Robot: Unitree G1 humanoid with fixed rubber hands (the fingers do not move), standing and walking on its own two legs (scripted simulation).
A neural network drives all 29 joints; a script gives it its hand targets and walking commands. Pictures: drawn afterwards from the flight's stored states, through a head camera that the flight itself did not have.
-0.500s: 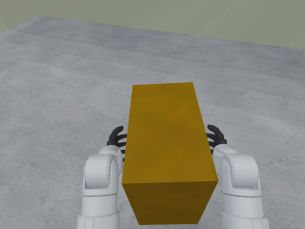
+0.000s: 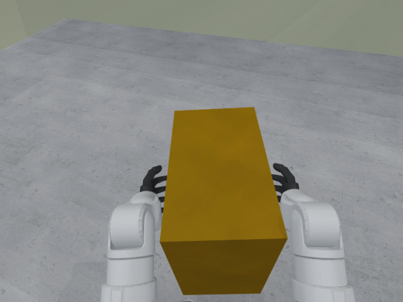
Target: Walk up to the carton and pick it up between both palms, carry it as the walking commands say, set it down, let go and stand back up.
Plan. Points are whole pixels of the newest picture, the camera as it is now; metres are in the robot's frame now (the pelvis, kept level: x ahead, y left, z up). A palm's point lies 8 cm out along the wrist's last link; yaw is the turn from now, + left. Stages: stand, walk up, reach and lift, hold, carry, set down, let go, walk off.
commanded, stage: carry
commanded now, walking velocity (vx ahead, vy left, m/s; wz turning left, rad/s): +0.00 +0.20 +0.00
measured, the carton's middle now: (217, 203) +0.32 +0.00 +0.02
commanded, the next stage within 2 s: none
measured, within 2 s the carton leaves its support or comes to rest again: neither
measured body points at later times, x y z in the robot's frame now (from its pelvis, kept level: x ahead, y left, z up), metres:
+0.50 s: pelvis -0.08 +0.11 +0.00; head -0.09 +0.11 +0.45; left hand +0.21 +0.26 +0.08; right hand +0.22 +0.00 +0.08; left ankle +0.00 +0.20 -0.73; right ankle -0.05 -0.02 -0.73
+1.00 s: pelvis -0.18 +0.05 +0.00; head -0.16 +0.04 +0.45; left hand +0.12 +0.17 +0.07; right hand +0.12 -0.09 +0.06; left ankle -0.08 +0.17 -0.69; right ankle -0.18 -0.04 -0.73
